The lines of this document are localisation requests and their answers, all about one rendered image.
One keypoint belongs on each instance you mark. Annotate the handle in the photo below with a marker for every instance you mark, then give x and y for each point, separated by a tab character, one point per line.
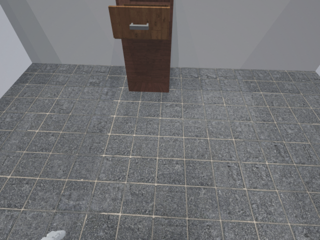
139	26

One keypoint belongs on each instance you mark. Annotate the cabinet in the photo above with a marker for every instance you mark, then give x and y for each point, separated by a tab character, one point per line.
147	61

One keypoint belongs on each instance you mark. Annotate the drawer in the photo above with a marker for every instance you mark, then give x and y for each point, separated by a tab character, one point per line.
156	15

